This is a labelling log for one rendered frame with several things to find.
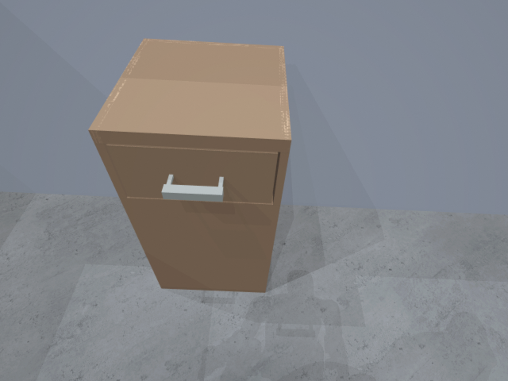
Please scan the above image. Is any handle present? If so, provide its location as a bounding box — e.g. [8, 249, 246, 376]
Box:
[161, 175, 224, 202]

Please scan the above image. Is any cabinet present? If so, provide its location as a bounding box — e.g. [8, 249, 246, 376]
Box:
[88, 38, 291, 293]

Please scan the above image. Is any drawer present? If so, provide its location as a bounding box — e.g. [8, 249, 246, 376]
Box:
[106, 144, 278, 203]

